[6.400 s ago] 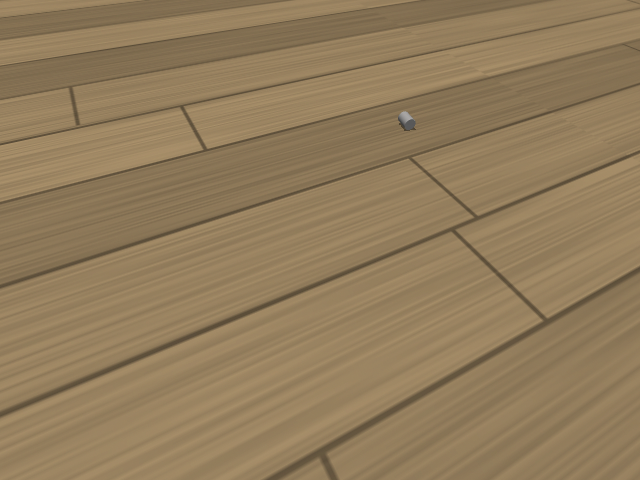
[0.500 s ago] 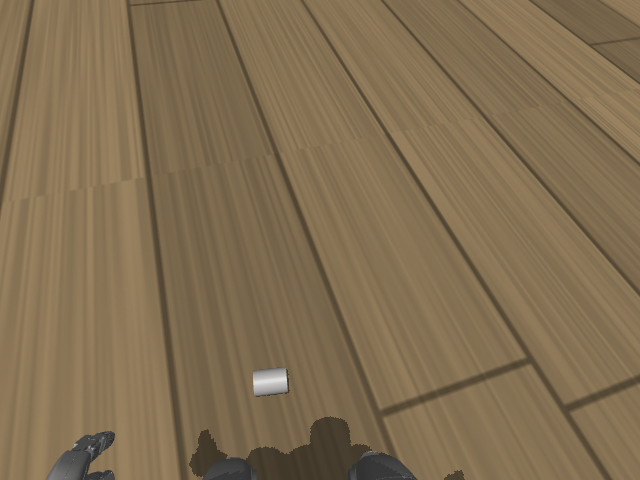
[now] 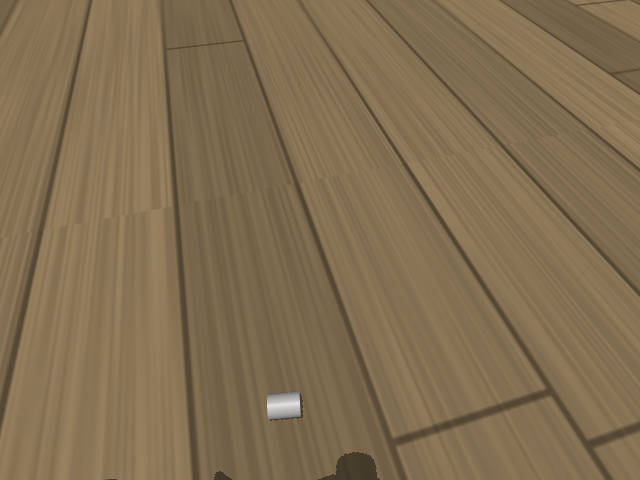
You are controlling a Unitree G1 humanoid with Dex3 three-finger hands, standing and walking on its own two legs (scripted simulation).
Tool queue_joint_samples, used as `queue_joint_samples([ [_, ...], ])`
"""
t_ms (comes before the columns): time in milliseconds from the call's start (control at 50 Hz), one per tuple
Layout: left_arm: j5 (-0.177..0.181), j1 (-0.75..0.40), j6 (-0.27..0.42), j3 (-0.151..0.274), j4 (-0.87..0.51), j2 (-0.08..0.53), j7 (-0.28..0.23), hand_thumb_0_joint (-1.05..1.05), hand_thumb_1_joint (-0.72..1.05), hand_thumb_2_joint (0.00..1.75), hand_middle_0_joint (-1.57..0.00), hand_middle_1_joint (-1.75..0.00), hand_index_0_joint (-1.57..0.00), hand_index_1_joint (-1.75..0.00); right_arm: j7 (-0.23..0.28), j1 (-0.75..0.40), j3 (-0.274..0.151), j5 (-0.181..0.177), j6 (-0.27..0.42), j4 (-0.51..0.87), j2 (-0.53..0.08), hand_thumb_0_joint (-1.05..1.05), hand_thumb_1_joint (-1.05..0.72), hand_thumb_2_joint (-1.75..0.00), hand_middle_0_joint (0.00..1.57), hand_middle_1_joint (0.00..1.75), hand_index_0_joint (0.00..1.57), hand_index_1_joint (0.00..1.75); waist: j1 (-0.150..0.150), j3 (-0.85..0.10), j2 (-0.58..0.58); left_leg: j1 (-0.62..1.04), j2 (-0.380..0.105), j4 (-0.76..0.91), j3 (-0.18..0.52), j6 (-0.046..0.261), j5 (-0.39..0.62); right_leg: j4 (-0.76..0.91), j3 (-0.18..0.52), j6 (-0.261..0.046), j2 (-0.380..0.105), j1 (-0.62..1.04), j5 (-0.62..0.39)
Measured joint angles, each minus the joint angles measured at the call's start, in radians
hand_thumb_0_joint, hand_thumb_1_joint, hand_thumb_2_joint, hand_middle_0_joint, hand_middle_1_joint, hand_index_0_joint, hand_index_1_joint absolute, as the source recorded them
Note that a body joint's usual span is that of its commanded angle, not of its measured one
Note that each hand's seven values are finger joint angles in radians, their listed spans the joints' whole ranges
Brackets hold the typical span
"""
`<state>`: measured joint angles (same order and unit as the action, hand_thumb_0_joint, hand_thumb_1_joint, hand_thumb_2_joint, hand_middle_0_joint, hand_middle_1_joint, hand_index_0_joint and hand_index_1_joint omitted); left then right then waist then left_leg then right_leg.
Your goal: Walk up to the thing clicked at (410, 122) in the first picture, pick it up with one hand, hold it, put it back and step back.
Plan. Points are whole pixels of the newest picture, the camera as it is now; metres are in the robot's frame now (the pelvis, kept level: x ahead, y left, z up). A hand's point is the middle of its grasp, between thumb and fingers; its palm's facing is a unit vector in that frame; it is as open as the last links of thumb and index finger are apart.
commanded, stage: walk up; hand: left
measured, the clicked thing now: (284, 405) +0.43 +0.11 -0.73
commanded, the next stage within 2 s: stand in 0.82 s
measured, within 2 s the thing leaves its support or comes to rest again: neither
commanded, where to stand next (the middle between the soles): +0.11 -0.03 m, yaw +0 degrees
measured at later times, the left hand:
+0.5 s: hand out of the picture +0.09 +0.27 -0.14, palm faces +0.02 -0.95 -0.32, open 7.4 cm
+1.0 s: hand out of the picture +0.09 +0.26 -0.14, palm faces +0.01 -0.95 -0.32, open 7.4 cm
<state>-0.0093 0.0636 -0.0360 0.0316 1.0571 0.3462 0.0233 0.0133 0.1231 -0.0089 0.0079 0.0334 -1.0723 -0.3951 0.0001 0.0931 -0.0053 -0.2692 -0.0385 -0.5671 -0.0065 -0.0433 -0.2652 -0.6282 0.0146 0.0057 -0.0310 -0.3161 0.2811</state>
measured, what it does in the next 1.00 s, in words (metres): stands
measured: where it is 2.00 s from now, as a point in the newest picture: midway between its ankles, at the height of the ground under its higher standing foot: outside the picture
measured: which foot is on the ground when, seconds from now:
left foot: down 0.00-1.00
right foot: down 0.00-1.00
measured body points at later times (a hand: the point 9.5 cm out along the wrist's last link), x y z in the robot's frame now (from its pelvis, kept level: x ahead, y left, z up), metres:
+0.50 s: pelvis +0.01 +0.01 +0.01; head +0.03 +0.02 +0.46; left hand +0.09 +0.32 -0.12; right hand +0.11 -0.29 -0.11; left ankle +0.02 +0.15 -0.73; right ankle +0.04 -0.12 -0.73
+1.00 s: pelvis +0.01 +0.01 +0.02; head +0.02 +0.00 +0.47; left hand +0.09 +0.31 -0.11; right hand +0.10 -0.29 -0.11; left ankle +0.02 +0.15 -0.73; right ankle +0.04 -0.12 -0.73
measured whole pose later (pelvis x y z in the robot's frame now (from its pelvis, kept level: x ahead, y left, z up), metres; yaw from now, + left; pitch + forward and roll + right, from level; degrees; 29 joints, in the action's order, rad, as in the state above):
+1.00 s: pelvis +0.01 +0.01 +0.02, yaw +1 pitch -3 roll +0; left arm -0.01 0.09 0.00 0.02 1.14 0.33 0.02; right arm -0.01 0.08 -0.01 0.02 0.01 -1.13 -0.36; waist 0.00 0.05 0.01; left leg -0.14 -0.04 -0.36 0.01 -0.04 -0.17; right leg -0.37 -0.01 0.02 -0.03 -0.15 0.17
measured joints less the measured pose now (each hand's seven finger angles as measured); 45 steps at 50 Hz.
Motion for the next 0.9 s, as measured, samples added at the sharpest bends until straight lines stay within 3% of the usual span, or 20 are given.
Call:
queue_joint_samples([
  [400, 0.005, -0.018, -0.001, 0.003, 0.054, 0.008, 0.011, 0.01, 0.9, 0.9, -0.2, -0.3, -0.2, -0.3, -0.005, -0.043, 0.008, 0.003, 0.0, -0.044, 0.035, 0.01, -0.9, -0.9, 0.21, 0.3, 0.2, 0.3, -0.005, -0.026, -0.012, 0.064, -0.001, 0.13, 0.009, 0.008, 0.06, 0.187, -0.015, 0.017, 0.0, 0.096, -0.087],
  [900, -0.002, 0.016, 0.019, -0.003, 0.077, -0.009, 0.003, 0.01, 0.9, 0.9, -0.2, -0.3, -0.2, -0.3, -0.015, -0.052, -0.001, 0.01, -0.018, -0.054, 0.037, 0.01, -0.9, -0.9, 0.21, 0.3, 0.2, 0.3, -0.003, -0.034, 0.004, 0.113, -0.004, 0.192, 0.016, 0.002, 0.085, 0.24, -0.025, 0.013, 0.003, 0.145, -0.104],
])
